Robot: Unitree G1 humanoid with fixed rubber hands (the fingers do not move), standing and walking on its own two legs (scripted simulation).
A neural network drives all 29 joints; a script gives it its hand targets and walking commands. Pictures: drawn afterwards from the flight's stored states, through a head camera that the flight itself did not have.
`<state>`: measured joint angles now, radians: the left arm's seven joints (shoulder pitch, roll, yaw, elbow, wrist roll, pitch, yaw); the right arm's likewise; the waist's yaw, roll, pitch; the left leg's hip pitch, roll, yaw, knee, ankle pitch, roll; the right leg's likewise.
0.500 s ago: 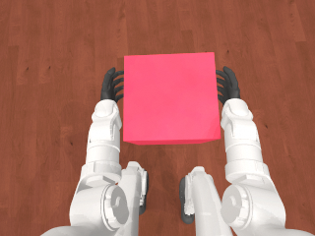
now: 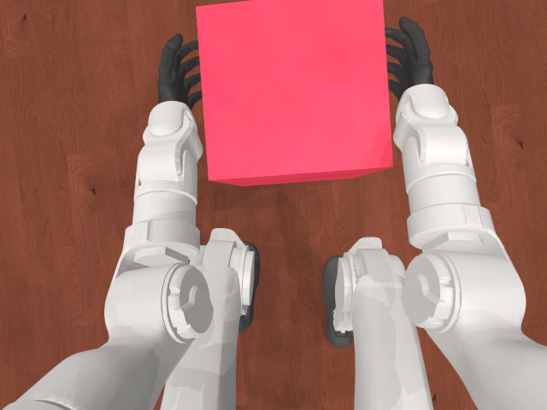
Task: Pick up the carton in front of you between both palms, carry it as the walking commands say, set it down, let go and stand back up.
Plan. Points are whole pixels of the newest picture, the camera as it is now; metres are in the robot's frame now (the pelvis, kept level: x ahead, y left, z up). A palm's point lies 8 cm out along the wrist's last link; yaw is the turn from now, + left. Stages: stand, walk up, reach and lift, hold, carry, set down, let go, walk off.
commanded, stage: set down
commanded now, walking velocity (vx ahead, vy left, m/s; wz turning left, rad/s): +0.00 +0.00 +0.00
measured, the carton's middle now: (293, 112) +0.50 +0.02 -0.19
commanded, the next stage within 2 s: none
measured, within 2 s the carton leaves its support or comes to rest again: rests again in 1.14 s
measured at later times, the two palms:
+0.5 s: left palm (191, 103) +0.51 +0.18 -0.22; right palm (375, 98) +0.54 -0.12 -0.24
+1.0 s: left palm (192, 109) +0.51 +0.19 -0.24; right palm (372, 104) +0.53 -0.12 -0.26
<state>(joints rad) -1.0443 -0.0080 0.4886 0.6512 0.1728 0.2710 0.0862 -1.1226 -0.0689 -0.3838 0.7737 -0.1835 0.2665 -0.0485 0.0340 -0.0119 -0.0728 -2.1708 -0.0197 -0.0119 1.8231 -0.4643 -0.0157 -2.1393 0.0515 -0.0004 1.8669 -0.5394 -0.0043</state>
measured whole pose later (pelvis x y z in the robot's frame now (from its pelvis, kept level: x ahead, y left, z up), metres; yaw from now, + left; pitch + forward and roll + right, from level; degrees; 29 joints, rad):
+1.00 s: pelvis +0.00 +0.00 -0.10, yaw +1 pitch +39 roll +2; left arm -1.32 0.19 0.40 1.02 0.01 0.15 0.08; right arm -1.38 -0.22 -0.20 1.07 -0.07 0.16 -0.08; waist 0.06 0.03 0.22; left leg -2.33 -0.05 -0.01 2.16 -0.51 -0.04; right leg -2.31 0.06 0.01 2.22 -0.60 -0.01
